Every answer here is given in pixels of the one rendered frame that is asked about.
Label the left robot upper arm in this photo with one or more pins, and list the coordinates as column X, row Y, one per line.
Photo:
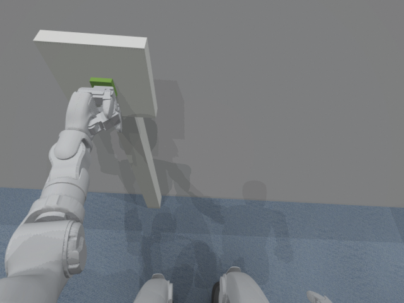
column 42, row 258

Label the button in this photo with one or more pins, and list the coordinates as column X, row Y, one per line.
column 102, row 82

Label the robot left forearm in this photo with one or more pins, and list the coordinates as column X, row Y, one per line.
column 65, row 190

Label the panel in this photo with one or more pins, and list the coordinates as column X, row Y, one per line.
column 73, row 58

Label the robot left thigh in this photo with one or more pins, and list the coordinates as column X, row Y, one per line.
column 157, row 290

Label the robot thigh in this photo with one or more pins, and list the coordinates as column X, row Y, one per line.
column 157, row 290
column 238, row 287

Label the left robot hand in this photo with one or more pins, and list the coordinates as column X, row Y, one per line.
column 83, row 114

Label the robot right thigh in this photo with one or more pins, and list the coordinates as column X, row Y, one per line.
column 238, row 287

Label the right robot hand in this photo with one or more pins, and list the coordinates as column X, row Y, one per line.
column 316, row 298

